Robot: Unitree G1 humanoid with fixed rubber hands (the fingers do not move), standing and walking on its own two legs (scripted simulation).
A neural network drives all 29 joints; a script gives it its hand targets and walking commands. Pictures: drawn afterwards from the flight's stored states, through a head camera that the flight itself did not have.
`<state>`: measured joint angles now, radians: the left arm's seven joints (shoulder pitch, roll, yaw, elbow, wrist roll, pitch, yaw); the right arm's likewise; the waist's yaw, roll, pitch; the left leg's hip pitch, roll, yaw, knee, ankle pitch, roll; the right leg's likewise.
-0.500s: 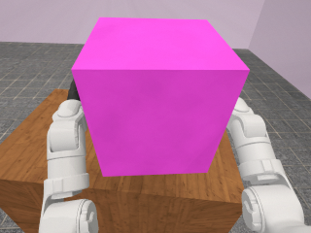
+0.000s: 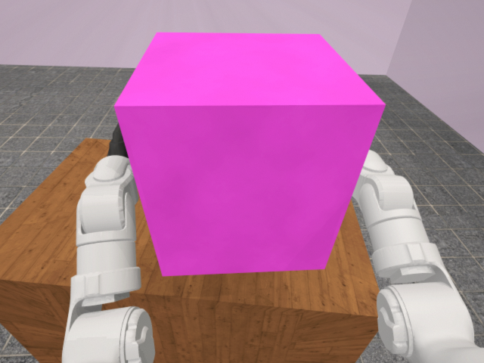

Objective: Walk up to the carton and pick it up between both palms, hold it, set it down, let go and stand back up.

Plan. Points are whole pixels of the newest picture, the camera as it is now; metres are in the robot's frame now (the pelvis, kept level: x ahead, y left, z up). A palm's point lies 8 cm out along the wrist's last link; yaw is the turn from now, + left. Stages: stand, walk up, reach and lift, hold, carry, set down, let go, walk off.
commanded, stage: hold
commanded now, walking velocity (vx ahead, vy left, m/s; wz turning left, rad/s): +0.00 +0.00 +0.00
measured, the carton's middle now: (242, 153) +0.39 +0.00 +0.21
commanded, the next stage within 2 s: none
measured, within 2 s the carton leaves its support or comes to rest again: neither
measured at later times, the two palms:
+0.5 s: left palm (120, 162) +0.35 +0.19 +0.21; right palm (352, 157) +0.36 -0.18 +0.22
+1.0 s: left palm (123, 159) +0.35 +0.18 +0.22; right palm (354, 154) +0.37 -0.18 +0.22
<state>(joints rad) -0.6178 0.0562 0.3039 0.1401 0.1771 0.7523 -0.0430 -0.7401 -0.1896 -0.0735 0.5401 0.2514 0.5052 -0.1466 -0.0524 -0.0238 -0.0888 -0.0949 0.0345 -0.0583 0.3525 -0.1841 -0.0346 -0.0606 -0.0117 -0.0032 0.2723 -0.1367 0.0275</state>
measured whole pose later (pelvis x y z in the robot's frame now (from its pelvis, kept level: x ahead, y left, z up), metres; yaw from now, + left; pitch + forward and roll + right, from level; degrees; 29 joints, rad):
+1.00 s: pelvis +0.00 +0.00 +0.00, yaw +0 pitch -4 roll -1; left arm -0.63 0.07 0.30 0.16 0.17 0.74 -0.04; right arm -0.76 -0.19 -0.07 0.56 0.25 0.50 -0.14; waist -0.05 -0.02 -0.10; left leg -0.11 0.03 -0.06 0.35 -0.18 -0.03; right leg -0.07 -0.01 0.00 0.28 -0.14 0.03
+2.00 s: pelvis +0.00 +0.00 +0.00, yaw +1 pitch -4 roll -1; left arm -0.60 0.06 0.29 0.10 0.17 0.76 -0.04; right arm -0.73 -0.19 -0.07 0.50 0.27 0.52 -0.15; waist -0.06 -0.02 -0.09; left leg -0.09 0.03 -0.07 0.36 -0.19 -0.03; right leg -0.05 -0.01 0.00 0.27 -0.14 0.03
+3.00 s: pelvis +0.00 +0.00 +0.00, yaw +1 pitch -4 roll -1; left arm -0.62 0.07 0.30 0.13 0.17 0.75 -0.04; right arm -0.75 -0.20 -0.06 0.52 0.27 0.52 -0.16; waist -0.06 -0.03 -0.10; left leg -0.10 0.03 -0.07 0.36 -0.19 -0.03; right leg -0.06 -0.01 0.01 0.27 -0.14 0.03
